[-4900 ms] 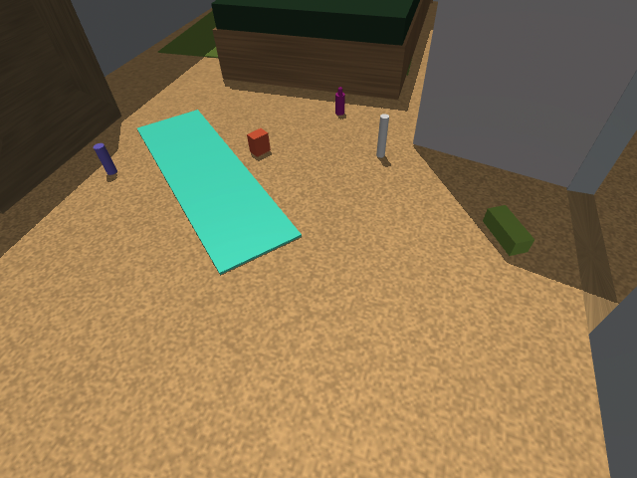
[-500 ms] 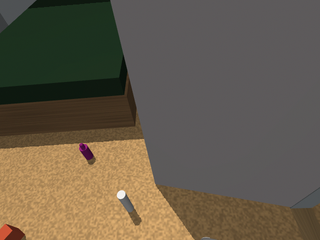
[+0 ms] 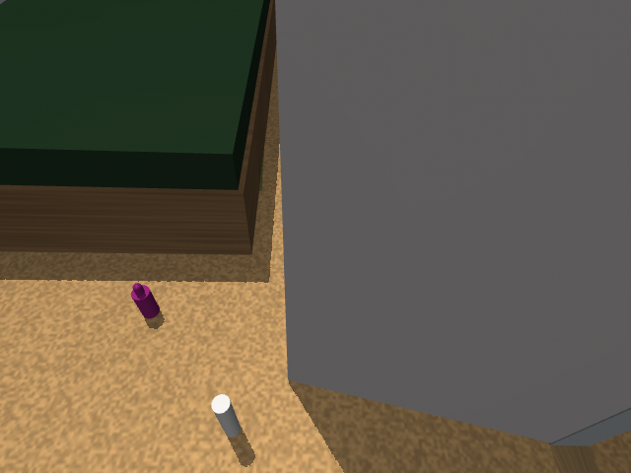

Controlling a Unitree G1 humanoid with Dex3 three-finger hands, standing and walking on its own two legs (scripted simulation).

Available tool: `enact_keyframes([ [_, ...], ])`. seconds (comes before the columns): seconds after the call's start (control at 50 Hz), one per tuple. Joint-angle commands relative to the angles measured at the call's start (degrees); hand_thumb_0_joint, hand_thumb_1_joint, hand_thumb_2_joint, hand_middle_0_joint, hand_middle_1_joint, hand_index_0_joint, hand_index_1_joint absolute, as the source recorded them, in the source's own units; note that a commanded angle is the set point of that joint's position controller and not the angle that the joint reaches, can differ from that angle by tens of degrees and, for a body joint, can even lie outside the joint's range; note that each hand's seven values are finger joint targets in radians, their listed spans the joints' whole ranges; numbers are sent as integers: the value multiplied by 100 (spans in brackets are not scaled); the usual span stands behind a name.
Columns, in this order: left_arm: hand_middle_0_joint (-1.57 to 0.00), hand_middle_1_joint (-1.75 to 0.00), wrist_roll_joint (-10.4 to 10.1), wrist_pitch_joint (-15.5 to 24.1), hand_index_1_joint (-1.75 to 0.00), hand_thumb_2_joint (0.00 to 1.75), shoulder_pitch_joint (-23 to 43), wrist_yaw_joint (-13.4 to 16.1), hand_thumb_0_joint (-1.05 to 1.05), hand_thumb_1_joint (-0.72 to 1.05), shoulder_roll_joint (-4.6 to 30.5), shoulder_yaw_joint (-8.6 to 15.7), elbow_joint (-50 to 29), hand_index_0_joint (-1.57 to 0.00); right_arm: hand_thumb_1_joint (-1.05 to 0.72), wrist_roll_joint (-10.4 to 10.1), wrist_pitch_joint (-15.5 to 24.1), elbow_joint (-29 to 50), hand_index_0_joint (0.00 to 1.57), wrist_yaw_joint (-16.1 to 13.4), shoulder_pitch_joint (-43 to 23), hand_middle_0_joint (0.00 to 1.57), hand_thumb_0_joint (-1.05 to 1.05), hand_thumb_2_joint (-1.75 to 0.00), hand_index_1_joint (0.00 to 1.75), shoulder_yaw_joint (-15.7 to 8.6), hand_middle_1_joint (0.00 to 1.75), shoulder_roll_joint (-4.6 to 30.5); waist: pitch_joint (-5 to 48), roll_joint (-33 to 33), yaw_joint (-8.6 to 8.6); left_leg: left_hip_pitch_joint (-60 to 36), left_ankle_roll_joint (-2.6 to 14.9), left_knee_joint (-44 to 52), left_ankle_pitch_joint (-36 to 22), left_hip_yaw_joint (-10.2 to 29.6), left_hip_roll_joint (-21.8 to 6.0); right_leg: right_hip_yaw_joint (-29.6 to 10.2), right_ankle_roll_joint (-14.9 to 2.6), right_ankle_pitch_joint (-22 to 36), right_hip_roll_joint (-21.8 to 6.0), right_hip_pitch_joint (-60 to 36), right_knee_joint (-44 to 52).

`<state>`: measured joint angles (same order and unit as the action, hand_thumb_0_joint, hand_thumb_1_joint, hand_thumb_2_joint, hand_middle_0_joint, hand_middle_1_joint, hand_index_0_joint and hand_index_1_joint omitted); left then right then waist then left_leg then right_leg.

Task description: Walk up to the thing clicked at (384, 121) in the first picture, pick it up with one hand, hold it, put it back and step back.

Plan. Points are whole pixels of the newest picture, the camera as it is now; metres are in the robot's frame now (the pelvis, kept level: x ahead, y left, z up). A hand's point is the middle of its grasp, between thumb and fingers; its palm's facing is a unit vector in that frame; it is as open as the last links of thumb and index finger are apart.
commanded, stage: walk up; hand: left
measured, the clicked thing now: (227, 417) +0.37 +0.23 -0.64
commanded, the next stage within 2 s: none
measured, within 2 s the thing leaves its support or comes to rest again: neither
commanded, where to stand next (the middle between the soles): +0.06 -0.03 m, yaw +0 degrees
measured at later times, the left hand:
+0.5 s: hand out of the picture +0.07 +0.25 -0.13, palm faces +0.01 -0.94 -0.35, open 7.4 cm
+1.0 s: hand out of the picture +0.11 +0.25 -0.13, palm faces -0.02 -0.95 -0.32, open 7.4 cm
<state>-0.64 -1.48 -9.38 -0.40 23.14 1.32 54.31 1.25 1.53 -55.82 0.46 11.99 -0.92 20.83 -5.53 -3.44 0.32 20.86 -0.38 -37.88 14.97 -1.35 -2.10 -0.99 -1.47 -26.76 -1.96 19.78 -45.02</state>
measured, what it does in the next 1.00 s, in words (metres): stands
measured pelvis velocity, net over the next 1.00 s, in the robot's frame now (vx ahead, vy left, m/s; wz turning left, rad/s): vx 0.02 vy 0.00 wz -0.01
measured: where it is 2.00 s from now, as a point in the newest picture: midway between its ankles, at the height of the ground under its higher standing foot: outside the picture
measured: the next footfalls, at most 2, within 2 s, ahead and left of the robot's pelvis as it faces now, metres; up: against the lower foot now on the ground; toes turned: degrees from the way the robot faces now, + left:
right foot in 1.72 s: +0.14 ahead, -0.19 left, +0.00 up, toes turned -4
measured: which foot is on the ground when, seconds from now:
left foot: down 0.00-1.00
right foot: down 0.00-1.00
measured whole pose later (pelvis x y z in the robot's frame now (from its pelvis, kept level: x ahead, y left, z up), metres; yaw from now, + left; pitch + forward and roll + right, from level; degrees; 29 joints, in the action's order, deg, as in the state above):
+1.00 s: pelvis +0.02 +0.00 +0.03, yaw +0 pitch -2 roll +0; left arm 0.1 -0.7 -3.9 -0.8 19.9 0.9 66.5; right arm 0.5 1.4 -67.0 0.3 5.0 -0.3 20.1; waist -3.0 -0.4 1.0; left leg 11.0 -1.0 -20.7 7.7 -1.9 -2.4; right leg 0.1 2.0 -12.3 -2.1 5.6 -19.9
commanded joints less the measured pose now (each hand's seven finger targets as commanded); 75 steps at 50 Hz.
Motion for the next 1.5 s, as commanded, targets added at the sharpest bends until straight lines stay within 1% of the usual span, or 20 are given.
enact_keyframes([
  [0.0, -20, -30, 21, 150, -30, 90, -409, 70, 0, 90, 976, 272, 42, -20, -90, -17, 188, 376, 20, -137, -450, 20, 0, -90, 30, -385, 30, 1682, 871, 1631, -214, -726, 845, 1081, -1416, 1267, -1069, 107, -3, 443, -13, -329, 979],
  [0.04, -20, -30, 61, 240, -30, 90, -383, 117, 0, 90, 937, 251, 192, -20, -90, -86, 145, 347, 20, -140, -468, 20, 0, -90, 30, -303, 30, 1483, 1199, 1347, -255, -902, 649, 600, -2390, 900, -972, -29, 7, 1507, -132, -958, 1898],
  [0.06, -20, -30, 104, 288, -30, 90, -291, 131, 0, 90, 1114, 266, 207, -20, -90, -143, 147, 334, 20, -147, -396, 20, 0, -90, 30, -253, 30, 1337, 1361, 1001, -188, -794, 474, 444, -2412, 707, -805, -321, -56, 2430, -363, -1295, 1810],
  [0.08, -20, -30, 92, 306, -30, 90, -17, 119, 0, 90, 1245, 258, 167, -20, -90, -179, 150, 288, 20, -150, -339, 20, 0, -90, 30, -209, 30, 1192, 1387, 676, -40, -821, 312, 535, -1922, 532, -558, -640, -164, 2777, -572, -1144, 1685],
  [0.1, -20, -30, 75, 278, -30, 90, 390, 83, 0, 90, 1297, 235, 99, -20, -90, -189, 140, 157, 20, -164, -267, 20, 0, -90, 30, -240, 30, 1214, 1338, 427, 137, -1234, 260, 847, -1174, 456, -464, -601, -180, 2431, -605, -642, 1559],
  [0.14, -20, -30, 22, 237, -30, 90, 384, 50, 0, 90, 1016, 139, 200, -20, -90, -132, 152, 57, 20, -160, -638, 20, 0, -90, 30, -265, 30, 1443, 1104, 711, -9, -1165, 372, 1246, -985, 816, -741, -227, -5, 1949, -341, -641, 1537],
  [0.16, -20, -30, 35, 233, -30, 90, 292, 44, 0, 90, 989, 122, 309, -20, -90, -123, 152, 49, 20, -152, -779, 20, 0, -90, 30, -252, 30, 1469, 1079, 643, -66, -1037, 443, 1243, -1008, 876, -828, -195, -1, 1830, -328, -790, 1655],
  [0.18, -20, -30, 46, 240, -30, 90, 203, 44, 0, 90, 966, 109, 420, -20, -90, -124, 137, 50, 20, -134, -959, 20, 0, -90, 30, -217, 30, 1408, 926, 541, -120, -923, 452, 1210, -833, 790, -794, -269, -51, 1662, -369, -754, 1853],
  [0.24, -20, -30, 75, 283, -30, 90, 415, 27, 0, 90, 1075, 132, 559, -20, -90, -147, 99, -80, 20, -101, -1037, 20, 0, -90, 30, -154, 30, 1270, 456, 131, -10, -891, 309, 1296, -182, 555, -525, -614, -152, 1301, -563, -389, 2377],
  [0.28, -20, -30, 74, 290, -30, 90, 663, 8, 0, 90, 1072, 125, 560, -20, -90, -140, 85, -230, 20, -70, -968, 20, 0, -90, 30, -148, 30, 1279, 303, 33, 81, -1026, 230, 1446, 69, 548, -463, -656, -129, 920, -573, -146, 2600],
  [0.44, -20, -30, 97, 288, -30, 90, 735, -9, 0, 90, 1004, 149, 721, -20, -90, -78, 81, -532, 20, -32, -1068, 20, 0, -90, 30, -147, 30, 1213, 327, -41, 11, -1289, 102, 1752, -50, 480, -443, -628, -56, 450, -565, -280, 3124],
  [0.48, -20, -30, 98, 287, -30, 90, 741, -11, 0, 90, 985, 162, 719, -20, -90, -64, 90, -574, 20, -30, -1027, 20, 0, -90, 30, -137, 30, 1213, 389, 70, 1, -1234, 95, 1837, -29, 487, -447, -597, -46, 544, -557, -484, 3142],
  [0.58, -20, -30, 78, 275, -30, 90, 696, -11, 0, 90, 918, 160, 744, -20, -90, -65, 147, -655, 20, -64, -1035, 20, 0, -90, 30, -128, 30, 1229, 747, 333, -54, -1288, 99, 1993, -564, 514, -545, -404, -15, 1632, -533, -1043, 2875],
  [0.62, -20, -30, 71, 257, -30, 90, 686, 0, 0, 90, 917, 167, 777, -20, -90, -69, 149, -674, 20, -82, -1033, 20, 0, -90, 30, -128, 30, 1215, 744, 381, -61, -1212, 105, 2034, -741, 519, -568, -347, -10, 1771, -511, -1176, 2816],
  [0.8, -20, -30, 84, 210, -30, 90, 700, 5, 0, 90, 850, 139, 871, -20, -90, -61, 135, -727, 20, -106, -981, 20, 0, -90, 30, -153, 30, 1245, 728, 496, -19, -1114, 162, 2194, -601, 593, -628, -265, 23, 1835, -475, -1333, 2831],
  [1.08, -20, -30, 90, 223, -30, 90, 782, 26, 0, 90, 830, 139, 925, -20, -90, -79, 120, -728, 20, -101, -1020, 20, 0, -90, 30, -157, 30, 1182, 874, 268, 24, -1507, 139, 2042, -1439, 455, -595, -219, 90, 2203, -534, -1341, 2923],
  [1.42, -20, -30, 115, 220, -30, 90, 664, 47, 0, 90, 827, 143, 910, -20, -90, -69, 70, -690, 20, -91, -1183, 20, 0, -90, 30, -174, 30, 1140, 765, 371, 1, -1613, 107, 2122, -1259, 400, -569, -204, 107, 2110, -507, -1251, 3060],
  [1.44, -20, -30, 244, 203, -30, 90, 424, -67, 0, 90, 1155, 333, 688, -20, -90, -49, 105, -612, 20, -75, -452, 20, 0, -90, 30, -417, 30, 1562, 1080, 275, 137, -2157, 433, 1947, 966, 443, -428, 35, -114, 110, -209, -892, 2472],
  [1.46, -20, -30, 307, 169, -30, 90, 556, -124, 0, 90, 1012, 314, 625, -20, -90, -5, 107, -736, 20, -80, -49, 20, 0, -90, 30, -507, 30, 1744, 770, 632, 309, -2363, 631, 2275, 2146, 1028, -775, 134, -126, -622, -83, 46, 1899],
  [1.48, -20, -30, 340, 117, -30, 90, 589, -167, 0, 90, 953, 347, 555, -20, -90, 24, 113, -786, 20, -112, 177, 20, 0, -90, 30, -619, 30, 1930, 503, 1124, 390, -2385, 891, 2860, 2928, 1779, -1377, 389, -46, -567, 40, 680, 788],
])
